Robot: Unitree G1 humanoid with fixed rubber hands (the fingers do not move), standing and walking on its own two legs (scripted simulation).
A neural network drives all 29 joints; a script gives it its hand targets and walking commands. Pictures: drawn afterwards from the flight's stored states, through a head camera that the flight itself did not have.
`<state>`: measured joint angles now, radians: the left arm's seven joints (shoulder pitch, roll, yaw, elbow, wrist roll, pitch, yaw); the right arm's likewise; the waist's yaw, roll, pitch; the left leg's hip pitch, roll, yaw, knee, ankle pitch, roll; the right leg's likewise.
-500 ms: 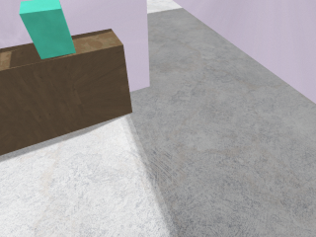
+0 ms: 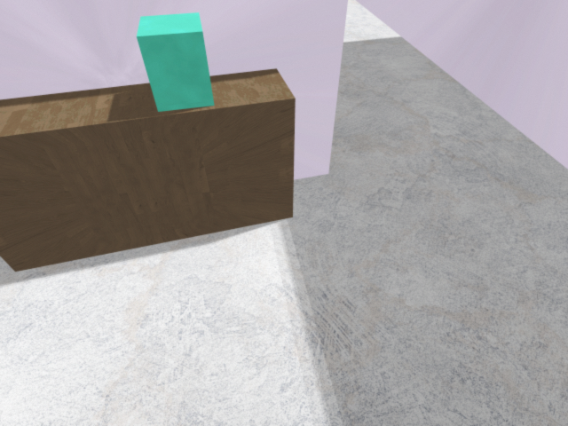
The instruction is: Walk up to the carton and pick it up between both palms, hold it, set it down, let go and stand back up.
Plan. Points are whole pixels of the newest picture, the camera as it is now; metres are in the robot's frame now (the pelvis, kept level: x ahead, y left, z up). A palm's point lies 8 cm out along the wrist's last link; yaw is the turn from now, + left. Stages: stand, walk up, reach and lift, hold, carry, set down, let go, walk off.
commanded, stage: walk up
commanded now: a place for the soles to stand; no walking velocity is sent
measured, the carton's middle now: (178, 62) +1.30 +0.41 -0.01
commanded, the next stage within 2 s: none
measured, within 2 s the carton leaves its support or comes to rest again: neither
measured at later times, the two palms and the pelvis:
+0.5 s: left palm (128, 351) +0.30 +0.29 -0.11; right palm (433, 406) +0.23 -0.23 -0.16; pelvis +0.22 +0.03 -0.03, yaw +9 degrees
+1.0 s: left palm (129, 362) +0.29 +0.30 -0.15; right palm (316, 213) +0.65 -0.05 -0.12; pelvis +0.44 +0.10 -0.02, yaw +20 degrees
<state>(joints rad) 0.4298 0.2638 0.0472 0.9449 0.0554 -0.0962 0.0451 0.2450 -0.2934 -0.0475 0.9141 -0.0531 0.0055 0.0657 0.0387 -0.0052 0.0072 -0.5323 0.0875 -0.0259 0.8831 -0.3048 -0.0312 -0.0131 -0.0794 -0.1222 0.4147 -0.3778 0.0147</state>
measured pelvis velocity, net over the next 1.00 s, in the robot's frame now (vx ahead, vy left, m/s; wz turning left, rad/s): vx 0.44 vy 0.10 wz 0.35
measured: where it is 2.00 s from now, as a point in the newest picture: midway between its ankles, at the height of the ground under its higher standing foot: (228, 298)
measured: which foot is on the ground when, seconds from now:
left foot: up 0.00-0.08, down 0.10-0.50, up 0.52-0.96, down 0.98-1.00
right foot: down 0.00-0.12, up 0.14-0.48, down 0.50-1.00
